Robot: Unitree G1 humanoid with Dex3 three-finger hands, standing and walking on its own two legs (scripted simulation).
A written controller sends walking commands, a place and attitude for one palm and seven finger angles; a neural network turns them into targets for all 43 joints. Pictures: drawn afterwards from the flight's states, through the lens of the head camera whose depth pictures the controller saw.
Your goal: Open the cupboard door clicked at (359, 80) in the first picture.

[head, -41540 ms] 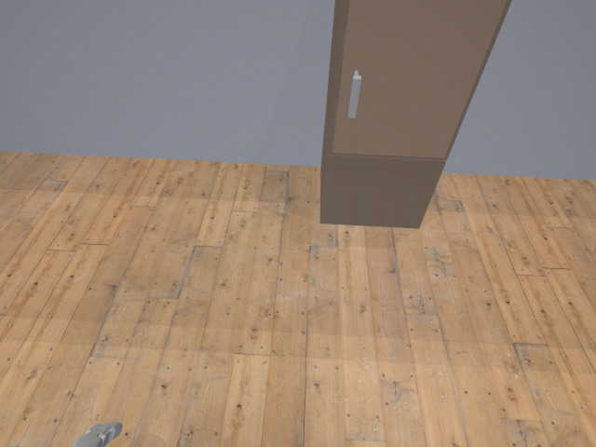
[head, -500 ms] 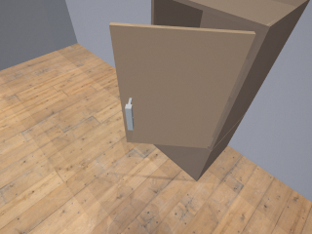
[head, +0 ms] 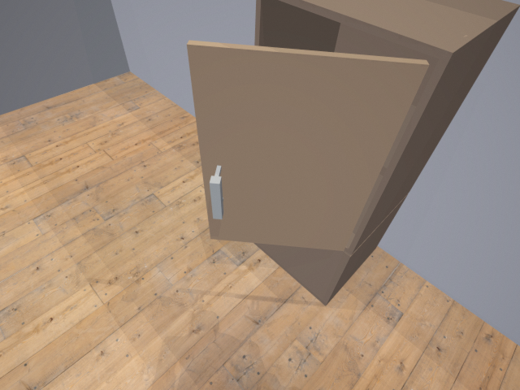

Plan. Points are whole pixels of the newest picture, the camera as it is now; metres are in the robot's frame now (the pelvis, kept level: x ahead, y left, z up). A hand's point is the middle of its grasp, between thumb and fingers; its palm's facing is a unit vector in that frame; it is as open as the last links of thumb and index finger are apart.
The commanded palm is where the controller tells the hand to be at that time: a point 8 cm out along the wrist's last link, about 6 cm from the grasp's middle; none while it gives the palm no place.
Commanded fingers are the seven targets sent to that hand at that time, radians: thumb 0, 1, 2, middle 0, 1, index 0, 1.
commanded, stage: look again from close up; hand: left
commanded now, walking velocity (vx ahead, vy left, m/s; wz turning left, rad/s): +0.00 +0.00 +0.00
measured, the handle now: (218, 192) +0.57 +0.14 -0.10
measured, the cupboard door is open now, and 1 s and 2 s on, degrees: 40 40 40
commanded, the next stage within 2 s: raise the hand with hooked fingers in 0.10 s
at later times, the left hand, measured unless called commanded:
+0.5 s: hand (159, 322) +0.22 +0.17 -0.02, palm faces +0.09 -1.00 -0.03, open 7.9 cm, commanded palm +0.12 +0.24 -0.08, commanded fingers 0.00 0.53 0.74 -0.23 -0.54 -0.23 -0.54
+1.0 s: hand (146, 346) +0.20 +0.20 -0.09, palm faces -0.07 -1.00 -0.01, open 10.8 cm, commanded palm +0.17 +0.26 -0.08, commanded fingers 0.00 -0.06 0.49 -0.27 -0.92 -0.27 -0.92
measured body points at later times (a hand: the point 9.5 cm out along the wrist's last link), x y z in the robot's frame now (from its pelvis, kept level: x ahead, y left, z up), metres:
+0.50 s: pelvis -0.01 -0.01 -0.05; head +0.02 +0.00 +0.40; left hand +0.21 +0.23 -0.02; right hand +0.16 -0.26 -0.12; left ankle +0.03 +0.10 -0.74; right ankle +0.01 -0.13 -0.74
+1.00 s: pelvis -0.02 -0.02 -0.13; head +0.08 -0.02 +0.31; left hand +0.20 +0.26 -0.09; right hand +0.18 -0.24 -0.22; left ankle +0.03 +0.10 -0.74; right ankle +0.01 -0.13 -0.74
